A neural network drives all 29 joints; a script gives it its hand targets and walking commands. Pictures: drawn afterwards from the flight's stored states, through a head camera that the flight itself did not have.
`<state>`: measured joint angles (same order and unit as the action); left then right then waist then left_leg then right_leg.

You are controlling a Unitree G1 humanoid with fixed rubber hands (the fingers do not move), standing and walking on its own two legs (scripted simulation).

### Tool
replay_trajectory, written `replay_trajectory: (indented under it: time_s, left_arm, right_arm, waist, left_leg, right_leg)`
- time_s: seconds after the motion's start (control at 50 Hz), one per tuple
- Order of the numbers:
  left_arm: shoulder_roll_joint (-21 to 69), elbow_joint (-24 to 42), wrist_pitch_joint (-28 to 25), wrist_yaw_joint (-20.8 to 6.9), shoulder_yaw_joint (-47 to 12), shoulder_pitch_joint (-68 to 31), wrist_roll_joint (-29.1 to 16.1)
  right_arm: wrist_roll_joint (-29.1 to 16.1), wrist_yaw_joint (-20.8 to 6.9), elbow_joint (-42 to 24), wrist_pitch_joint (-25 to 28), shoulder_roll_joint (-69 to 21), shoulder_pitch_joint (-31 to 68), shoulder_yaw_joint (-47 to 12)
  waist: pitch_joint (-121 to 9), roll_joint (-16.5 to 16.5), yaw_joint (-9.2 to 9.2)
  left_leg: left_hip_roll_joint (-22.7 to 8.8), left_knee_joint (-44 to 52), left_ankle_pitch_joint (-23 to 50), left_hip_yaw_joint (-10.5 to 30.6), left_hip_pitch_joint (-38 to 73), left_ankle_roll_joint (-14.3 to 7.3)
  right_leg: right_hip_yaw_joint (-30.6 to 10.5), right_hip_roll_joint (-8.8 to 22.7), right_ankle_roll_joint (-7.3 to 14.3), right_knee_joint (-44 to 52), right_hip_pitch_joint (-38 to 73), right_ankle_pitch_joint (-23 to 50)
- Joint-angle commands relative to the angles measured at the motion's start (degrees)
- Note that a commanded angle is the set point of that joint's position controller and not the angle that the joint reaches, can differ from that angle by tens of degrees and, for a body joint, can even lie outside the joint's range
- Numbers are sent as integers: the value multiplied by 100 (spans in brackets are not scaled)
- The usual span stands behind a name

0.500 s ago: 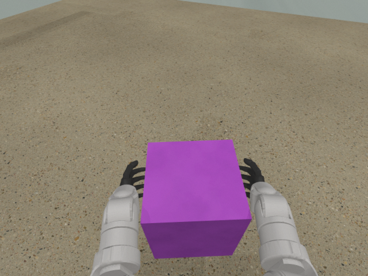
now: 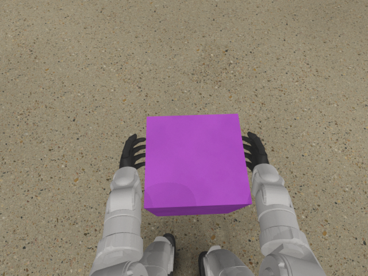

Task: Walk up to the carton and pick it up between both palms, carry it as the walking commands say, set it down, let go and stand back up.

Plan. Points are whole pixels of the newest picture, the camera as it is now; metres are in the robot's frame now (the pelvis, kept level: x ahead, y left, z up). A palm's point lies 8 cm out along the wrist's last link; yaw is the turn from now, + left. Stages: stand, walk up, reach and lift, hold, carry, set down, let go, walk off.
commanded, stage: set down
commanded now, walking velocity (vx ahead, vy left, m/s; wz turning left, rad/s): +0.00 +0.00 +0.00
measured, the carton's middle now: (192, 171) +0.35 +0.00 -0.12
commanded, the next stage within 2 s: none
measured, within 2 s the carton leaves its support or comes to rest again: neither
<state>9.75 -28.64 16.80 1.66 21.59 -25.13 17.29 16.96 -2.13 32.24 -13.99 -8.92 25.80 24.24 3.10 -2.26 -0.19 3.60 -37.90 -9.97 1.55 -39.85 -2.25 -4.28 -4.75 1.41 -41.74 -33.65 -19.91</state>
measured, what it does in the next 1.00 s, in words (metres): lowers itself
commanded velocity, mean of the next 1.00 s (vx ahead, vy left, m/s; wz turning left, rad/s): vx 0.00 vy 0.00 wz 0.00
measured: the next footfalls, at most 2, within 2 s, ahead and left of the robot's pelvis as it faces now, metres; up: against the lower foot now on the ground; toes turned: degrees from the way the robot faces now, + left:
none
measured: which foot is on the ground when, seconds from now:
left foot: down 0.00-1.00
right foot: down 0.00-1.00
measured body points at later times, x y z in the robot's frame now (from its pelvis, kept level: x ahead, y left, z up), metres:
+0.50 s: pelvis -0.01 -0.01 -0.07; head +0.17 +0.01 +0.34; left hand +0.38 +0.16 -0.15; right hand +0.38 -0.15 -0.14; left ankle +0.08 +0.09 -0.71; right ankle +0.00 -0.11 -0.71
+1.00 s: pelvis -0.03 +0.00 -0.15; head +0.19 +0.02 +0.24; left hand +0.41 +0.16 -0.24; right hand +0.41 -0.15 -0.23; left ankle +0.08 +0.09 -0.71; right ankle +0.00 -0.11 -0.71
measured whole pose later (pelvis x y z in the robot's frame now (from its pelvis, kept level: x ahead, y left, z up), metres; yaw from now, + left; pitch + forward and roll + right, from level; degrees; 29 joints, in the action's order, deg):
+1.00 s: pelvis -0.03 +0.00 -0.15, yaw -2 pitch +39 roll -3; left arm 3.4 -35.3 14.7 4.1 22.6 -43.4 12.1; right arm 7.9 2.9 39.2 -11.8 -3.3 43.6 23.6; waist -10.1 -1.7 1.2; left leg 4.5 -79.0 -21.1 2.9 -96.2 -1.1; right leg -1.8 -8.7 0.5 -82.8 -89.1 -32.3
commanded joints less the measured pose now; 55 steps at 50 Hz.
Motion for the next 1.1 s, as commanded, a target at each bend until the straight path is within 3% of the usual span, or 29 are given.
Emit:
replay_trajectory:
  time_s: [0.0,0.22,0.42,1.08]
  left_arm:
    - [4835,-128,-392,-1027,-3073,-2677,-619]
    - [4718,-255,-495,-1207,-3171,-2990,-636]
    - [4740,-541,-431,-1283,-3071,-3511,-742]
    - [4676,-871,-332,-822,-2950,-5257,-1126]
  right_arm:
    - [-630,-1086,81,335,-4634,2869,-2882]
    - [-866,-951,100,386,-4931,3185,-3180]
    - [-1010,-814,311,349,-5016,3724,-3187]
    - [-1467,-632,659,324,-4562,5570,-2983]
  waist:
    - [-3666,279,15]
    - [-4644,225,122]
    - [-5128,263,179]
    - [-6347,370,205]
  left_leg:
    - [-112,-433,1712,744,3453,211]
    - [67,-1396,1554,403,1708,181]
    - [138,-2143,1061,311,477,176]
    - [333,-4135,431,285,-904,293]
  right_leg:
    - [-245,-56,131,348,-1281,1153]
    - [-214,-171,-57,-458,-1787,1407]
    - [-174,-265,-131,-1234,-2672,996]
    - [225,-592,-220,-3501,-5575,-84]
